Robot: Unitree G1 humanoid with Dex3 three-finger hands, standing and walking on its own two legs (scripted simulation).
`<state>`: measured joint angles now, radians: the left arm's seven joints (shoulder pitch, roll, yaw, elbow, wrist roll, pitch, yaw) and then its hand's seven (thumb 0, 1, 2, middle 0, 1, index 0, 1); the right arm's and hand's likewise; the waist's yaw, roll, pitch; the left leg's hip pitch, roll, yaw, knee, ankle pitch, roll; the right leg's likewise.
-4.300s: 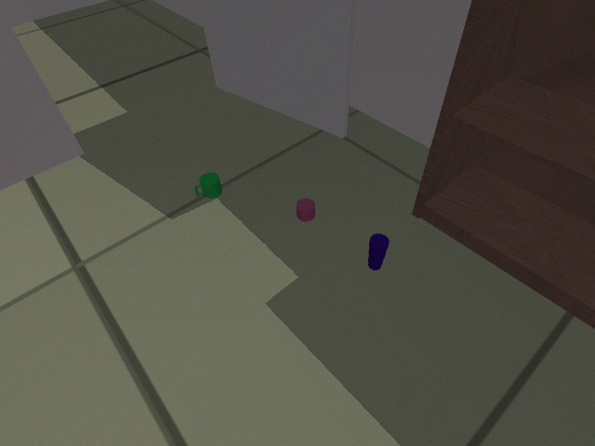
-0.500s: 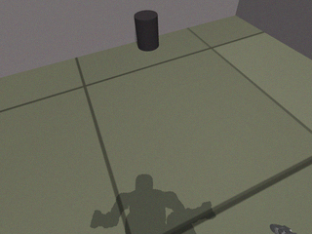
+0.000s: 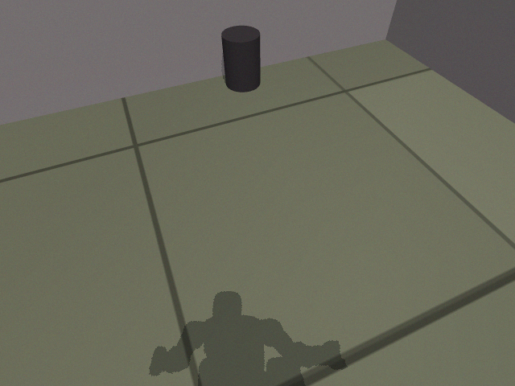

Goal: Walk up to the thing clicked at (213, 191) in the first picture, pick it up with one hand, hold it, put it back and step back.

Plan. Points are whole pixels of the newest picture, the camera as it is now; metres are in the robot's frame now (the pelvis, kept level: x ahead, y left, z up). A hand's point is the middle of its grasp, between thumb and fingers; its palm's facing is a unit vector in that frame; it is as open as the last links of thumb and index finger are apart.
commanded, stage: stand
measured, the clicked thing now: out of the picture +0.10 -1.39 -0.73
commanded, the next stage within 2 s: none
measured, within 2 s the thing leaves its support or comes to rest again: neither
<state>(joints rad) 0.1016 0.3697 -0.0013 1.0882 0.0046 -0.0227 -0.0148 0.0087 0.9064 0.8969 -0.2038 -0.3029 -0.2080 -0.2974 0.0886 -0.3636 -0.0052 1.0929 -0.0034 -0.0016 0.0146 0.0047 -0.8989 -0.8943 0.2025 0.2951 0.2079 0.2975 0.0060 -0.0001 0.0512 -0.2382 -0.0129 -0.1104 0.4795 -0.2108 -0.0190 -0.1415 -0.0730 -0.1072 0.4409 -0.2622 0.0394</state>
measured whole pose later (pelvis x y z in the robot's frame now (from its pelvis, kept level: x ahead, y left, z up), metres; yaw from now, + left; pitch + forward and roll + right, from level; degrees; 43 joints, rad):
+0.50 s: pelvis -0.01 -0.01 +0.01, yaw -2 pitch -3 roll +0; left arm 0.10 0.36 0.01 1.16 0.01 -0.01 -0.02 0.01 0.91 0.90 -0.20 -0.30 -0.21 -0.30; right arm 0.07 -0.35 0.00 1.15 -0.01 0.00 0.01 0.00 -0.90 -0.89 0.20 0.29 0.21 0.30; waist 0.01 0.01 0.06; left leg -0.16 0.02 -0.08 0.35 -0.14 -0.05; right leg -0.10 -0.04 -0.08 0.36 -0.20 0.02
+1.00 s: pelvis +0.00 -0.02 +0.01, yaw -3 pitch -2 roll +0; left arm 0.10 0.35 0.01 1.14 0.01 -0.01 -0.02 0.01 0.91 0.90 -0.20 -0.30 -0.21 -0.30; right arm 0.10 -0.35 0.01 1.15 -0.01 0.00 0.01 0.00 -0.90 -0.89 0.20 0.29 0.21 0.30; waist 0.00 0.01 0.06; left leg -0.16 0.03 -0.07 0.34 -0.15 -0.05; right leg -0.10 -0.03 -0.07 0.35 -0.21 0.01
